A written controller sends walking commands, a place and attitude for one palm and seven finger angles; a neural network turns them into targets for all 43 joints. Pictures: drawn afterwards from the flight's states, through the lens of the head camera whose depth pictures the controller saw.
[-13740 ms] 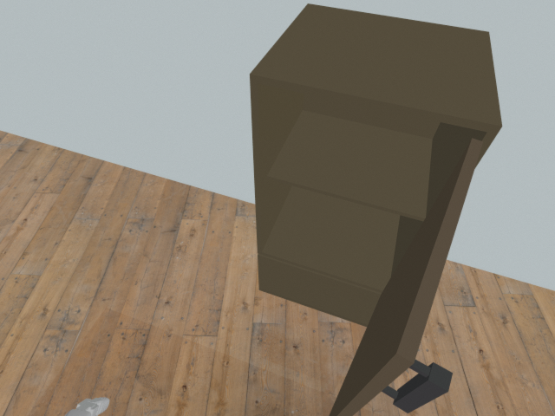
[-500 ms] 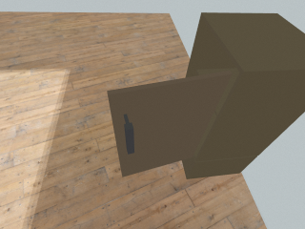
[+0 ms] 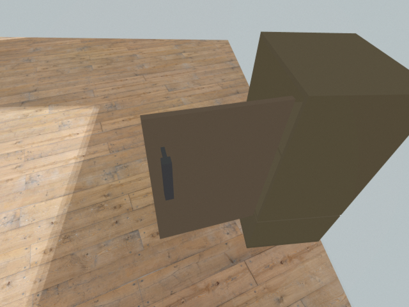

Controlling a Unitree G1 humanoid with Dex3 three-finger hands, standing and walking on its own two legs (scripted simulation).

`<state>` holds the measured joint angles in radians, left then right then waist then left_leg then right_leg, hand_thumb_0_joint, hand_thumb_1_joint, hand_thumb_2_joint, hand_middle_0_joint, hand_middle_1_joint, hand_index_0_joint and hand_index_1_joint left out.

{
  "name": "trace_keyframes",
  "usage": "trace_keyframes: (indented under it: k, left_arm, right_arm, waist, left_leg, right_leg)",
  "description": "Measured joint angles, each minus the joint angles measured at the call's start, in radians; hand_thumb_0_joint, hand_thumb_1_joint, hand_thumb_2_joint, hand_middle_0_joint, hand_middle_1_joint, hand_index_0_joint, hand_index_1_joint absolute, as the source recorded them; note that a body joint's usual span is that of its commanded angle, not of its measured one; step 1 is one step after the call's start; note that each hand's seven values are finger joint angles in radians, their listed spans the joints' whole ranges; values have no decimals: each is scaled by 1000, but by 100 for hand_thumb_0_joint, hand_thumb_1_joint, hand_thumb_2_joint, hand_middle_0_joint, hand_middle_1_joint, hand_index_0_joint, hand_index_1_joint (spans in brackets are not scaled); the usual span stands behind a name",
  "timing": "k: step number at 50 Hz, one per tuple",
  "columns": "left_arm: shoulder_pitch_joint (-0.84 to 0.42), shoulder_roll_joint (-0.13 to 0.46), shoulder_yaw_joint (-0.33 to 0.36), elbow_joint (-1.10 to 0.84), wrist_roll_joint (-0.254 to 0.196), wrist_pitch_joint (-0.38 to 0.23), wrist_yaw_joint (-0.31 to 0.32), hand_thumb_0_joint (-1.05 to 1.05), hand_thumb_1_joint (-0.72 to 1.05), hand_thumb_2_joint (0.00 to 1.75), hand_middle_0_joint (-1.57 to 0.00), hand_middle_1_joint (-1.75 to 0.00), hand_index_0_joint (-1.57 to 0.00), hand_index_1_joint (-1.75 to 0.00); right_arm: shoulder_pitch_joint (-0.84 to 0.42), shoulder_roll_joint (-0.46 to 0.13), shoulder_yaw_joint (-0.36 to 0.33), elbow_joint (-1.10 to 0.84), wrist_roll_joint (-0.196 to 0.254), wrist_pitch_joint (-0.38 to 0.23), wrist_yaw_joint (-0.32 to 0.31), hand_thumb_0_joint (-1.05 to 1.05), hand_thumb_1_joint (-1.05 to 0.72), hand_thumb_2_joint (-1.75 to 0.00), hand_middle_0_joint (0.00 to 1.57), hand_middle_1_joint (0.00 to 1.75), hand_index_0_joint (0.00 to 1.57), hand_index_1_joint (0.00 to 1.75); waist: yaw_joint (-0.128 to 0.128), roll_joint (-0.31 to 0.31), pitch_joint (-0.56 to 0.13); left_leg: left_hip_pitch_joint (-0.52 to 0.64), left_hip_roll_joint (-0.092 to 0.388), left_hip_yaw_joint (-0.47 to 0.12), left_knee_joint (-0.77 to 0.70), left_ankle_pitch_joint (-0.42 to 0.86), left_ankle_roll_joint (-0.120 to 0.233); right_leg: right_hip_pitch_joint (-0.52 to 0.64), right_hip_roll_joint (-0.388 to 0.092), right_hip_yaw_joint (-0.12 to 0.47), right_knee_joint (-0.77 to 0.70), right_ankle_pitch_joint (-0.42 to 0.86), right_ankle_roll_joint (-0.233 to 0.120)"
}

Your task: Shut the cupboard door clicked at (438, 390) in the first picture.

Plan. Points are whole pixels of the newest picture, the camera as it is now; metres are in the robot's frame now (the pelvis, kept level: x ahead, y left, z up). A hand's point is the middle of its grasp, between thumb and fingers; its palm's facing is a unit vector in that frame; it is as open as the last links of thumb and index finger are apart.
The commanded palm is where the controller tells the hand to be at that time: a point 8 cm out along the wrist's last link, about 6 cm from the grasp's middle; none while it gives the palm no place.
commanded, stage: look again from close up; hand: left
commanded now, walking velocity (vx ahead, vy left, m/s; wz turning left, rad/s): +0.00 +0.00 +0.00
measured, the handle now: (166, 173) +0.46 +0.13 -0.04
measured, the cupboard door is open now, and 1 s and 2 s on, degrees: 100 100 100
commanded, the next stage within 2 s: shuffle to correct the standing spot in 0.10 s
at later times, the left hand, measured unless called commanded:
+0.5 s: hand out of the picture -0.05 +0.21 -0.17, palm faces +0.10 -0.97 -0.21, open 7.4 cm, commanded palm none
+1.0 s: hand out of the picture +0.01 +0.20 -0.18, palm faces +0.27 -0.96 -0.13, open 7.4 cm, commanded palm none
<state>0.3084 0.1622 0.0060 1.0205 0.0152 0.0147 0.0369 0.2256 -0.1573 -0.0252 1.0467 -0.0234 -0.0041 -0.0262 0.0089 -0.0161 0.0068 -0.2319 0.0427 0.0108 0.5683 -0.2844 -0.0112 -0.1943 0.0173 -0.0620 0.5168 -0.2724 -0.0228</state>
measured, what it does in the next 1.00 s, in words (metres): steps on the spot: left foot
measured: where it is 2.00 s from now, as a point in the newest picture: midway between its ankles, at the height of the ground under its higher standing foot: outside the picture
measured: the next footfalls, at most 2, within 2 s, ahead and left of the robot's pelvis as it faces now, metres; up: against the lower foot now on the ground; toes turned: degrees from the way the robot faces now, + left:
left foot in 0.78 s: +0.05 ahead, +0.12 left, +0.00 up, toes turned +20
right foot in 1.20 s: +0.18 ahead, -0.15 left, +0.00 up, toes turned +12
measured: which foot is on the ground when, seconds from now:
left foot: down 0.00-0.52, up 0.54-0.76, down 0.78-1.00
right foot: down 0.00-0.78, up 0.80-1.00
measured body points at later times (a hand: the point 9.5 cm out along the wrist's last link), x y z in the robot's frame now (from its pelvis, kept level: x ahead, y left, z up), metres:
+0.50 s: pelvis -0.02 +0.02 +0.00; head -0.02 +0.03 +0.45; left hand -0.06 +0.26 -0.16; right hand -0.03 -0.22 -0.15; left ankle +0.02 +0.12 -0.73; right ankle -0.02 -0.09 -0.73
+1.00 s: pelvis +0.02 +0.02 +0.01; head +0.04 +0.06 +0.45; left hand +0.00 +0.25 -0.16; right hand +0.11 -0.20 -0.13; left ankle +0.01 +0.10 -0.73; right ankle +0.08 -0.15 -0.67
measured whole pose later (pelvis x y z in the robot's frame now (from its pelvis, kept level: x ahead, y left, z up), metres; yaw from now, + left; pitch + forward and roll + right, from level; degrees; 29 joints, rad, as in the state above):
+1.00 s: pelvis +0.02 +0.02 +0.01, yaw +14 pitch +0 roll -2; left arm 0.26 0.19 0.05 0.97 0.03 0.05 0.00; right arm 0.25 -0.13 -0.04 1.02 -0.04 -0.03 -0.03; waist 0.00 -0.05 0.05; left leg -0.24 0.04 0.10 0.50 -0.26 0.05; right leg -0.50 -0.09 -0.01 0.98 -0.29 0.05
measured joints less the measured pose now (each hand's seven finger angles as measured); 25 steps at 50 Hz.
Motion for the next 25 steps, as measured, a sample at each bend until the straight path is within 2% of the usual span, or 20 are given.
trace_keyframes:
  k: [10, 14, 21, 24, 25]
  left_arm:
    - [24, 9, -4, 15, 1, -2, -2, 1, 91, 90, -20, -30, -20, -30]
    - [32, 14, -2, 26, 4, 0, -2, 1, 91, 90, -20, -30, -20, -30]
    - [57, 25, 27, 8, 17, 27, -19, 1, 91, 90, -20, -30, -20, -30]
    - [68, 28, 37, -6, 14, 28, -24, 1, 91, 90, -19, -30, -20, -30]
    - [69, 25, 40, -9, 14, 26, -23, 1, 91, 90, -19, -30, -20, -30]
  right_arm:
    - [19, -1, 9, 21, 1, -1, 7, 1, -91, -90, 20, 29, 20, 30]
    - [40, 4, 10, 37, -1, 4, 11, 1, -91, -90, 20, 29, 20, 30]
    - [86, 15, -13, 39, -9, 27, 7, 1, -90, -90, 20, 30, 21, 30]
    - [99, 7, -25, 34, -11, 28, 4, 1, -90, -90, 20, 30, 21, 30]
    - [100, 1, -29, 32, -10, 29, 3, 1, -90, -90, 20, 30, 21, 30]
  waist:
    - [4, -9, 0]
    - [-3, -11, 2]
    - [-18, 0, -7]
    - [-22, 6, -10]
    - [-20, 14, -8]
  left_leg:
    - [-11, -26, 15, -53, 56, 27]
    - [-20, -40, 17, -66, 71, 39]
    - [-66, -54, -9, -52, 75, 56]
    - [-85, -61, -28, -43, 76, 47]
    - [-96, -60, -36, -29, 70, 43]
  right_leg:
    - [-11, -24, 13, -56, 62, 26]
    - [-23, -39, 14, -58, 65, 36]
    - [-85, -35, 1, 90, -95, 26]
    - [-47, -22, 0, 32, -98, 21]
    - [-37, -17, -6, -1, -51, 15]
